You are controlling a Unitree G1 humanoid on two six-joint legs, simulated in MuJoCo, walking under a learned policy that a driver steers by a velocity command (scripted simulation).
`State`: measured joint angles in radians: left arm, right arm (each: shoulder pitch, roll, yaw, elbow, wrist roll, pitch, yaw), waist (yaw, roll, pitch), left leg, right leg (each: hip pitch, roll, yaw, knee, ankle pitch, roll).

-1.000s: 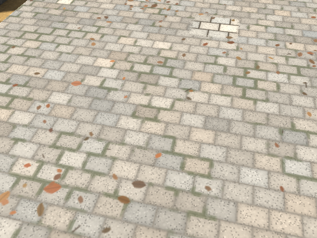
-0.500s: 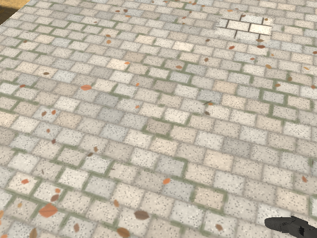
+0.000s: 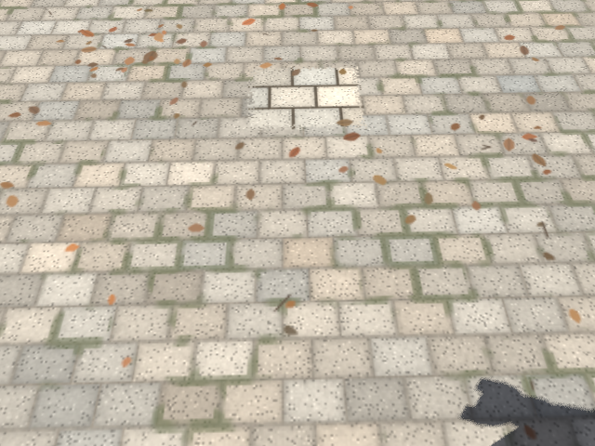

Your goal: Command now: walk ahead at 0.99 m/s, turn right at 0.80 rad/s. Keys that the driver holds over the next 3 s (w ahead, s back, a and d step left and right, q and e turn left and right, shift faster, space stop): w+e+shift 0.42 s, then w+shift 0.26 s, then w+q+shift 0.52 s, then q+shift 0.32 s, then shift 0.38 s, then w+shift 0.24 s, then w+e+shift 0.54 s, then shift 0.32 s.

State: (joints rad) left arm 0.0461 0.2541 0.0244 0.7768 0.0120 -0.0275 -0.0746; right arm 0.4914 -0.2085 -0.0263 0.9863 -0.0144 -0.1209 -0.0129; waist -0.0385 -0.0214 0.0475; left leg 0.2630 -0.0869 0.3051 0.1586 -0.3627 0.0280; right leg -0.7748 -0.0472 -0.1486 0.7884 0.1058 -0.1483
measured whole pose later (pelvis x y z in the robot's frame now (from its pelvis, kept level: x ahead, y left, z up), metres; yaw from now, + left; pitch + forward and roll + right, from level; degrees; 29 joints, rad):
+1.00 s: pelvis +0.90 -0.20 +0.01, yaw -23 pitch +2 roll +0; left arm 0.08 0.25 0.00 0.70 0.06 -0.09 -0.01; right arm 0.46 -0.27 -0.04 0.90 0.01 -0.07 0.02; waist -0.08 0.01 0.02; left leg -0.27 0.02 -0.04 1.19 -0.32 0.10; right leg -0.42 -0.01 -0.07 0.63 -0.24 -0.04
